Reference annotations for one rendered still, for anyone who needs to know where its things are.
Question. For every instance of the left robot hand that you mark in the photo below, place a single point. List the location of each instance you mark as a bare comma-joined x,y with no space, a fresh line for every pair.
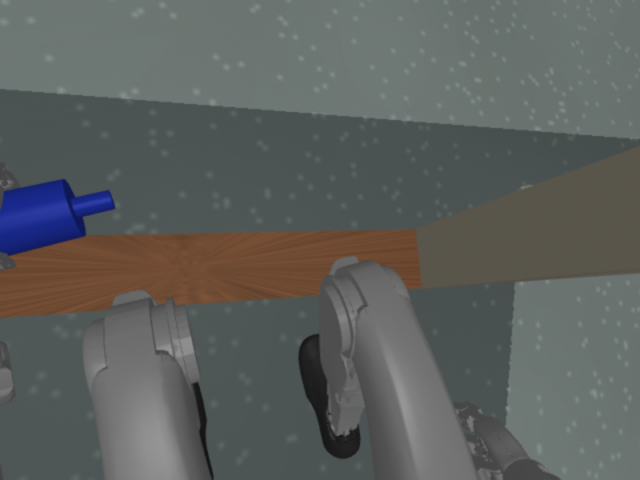
7,182

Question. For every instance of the right robot hand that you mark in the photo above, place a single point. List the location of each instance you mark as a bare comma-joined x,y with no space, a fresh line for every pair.
494,448

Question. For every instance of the right robot arm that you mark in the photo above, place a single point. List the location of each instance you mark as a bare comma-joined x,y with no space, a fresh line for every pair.
527,469

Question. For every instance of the right robot foot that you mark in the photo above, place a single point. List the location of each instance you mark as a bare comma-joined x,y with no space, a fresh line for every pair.
315,385

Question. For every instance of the left robot foot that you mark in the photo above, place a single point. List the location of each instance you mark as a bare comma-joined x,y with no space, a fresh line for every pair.
203,421

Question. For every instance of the bottle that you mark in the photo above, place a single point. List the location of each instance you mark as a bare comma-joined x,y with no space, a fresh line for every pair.
45,214

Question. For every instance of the left robot arm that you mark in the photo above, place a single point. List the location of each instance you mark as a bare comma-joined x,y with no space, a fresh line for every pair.
7,390

